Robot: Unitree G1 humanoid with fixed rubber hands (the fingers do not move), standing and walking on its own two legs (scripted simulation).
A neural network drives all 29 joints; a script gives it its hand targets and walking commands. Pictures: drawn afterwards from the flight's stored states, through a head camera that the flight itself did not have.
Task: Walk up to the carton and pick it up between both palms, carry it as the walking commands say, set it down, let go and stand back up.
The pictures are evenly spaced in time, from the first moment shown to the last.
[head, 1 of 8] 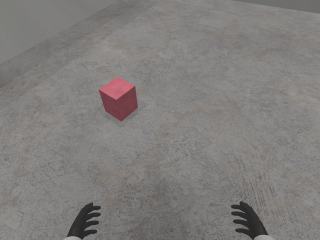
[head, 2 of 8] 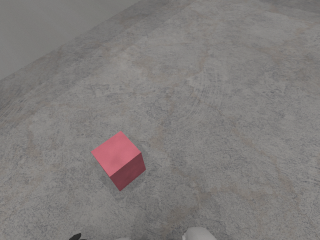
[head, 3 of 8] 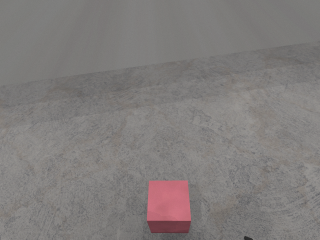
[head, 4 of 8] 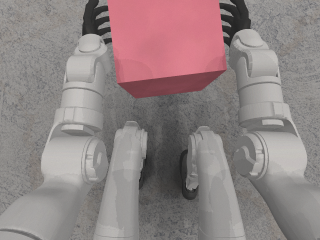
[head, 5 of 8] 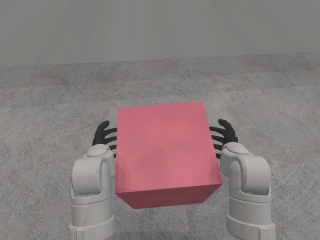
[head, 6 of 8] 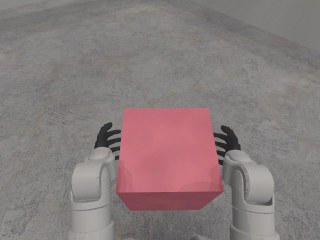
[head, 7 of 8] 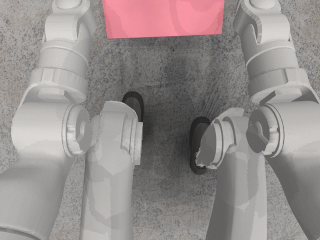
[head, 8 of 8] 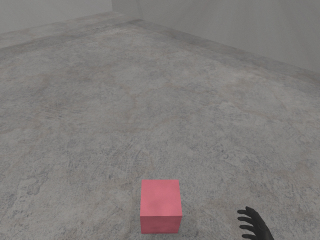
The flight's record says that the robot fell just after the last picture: no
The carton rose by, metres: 0.67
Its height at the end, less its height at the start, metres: +0.00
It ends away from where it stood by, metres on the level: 1.74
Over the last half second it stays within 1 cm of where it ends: yes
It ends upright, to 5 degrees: yes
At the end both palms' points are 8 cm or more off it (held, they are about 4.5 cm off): yes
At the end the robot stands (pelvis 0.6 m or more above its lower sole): yes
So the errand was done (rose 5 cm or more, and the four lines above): yes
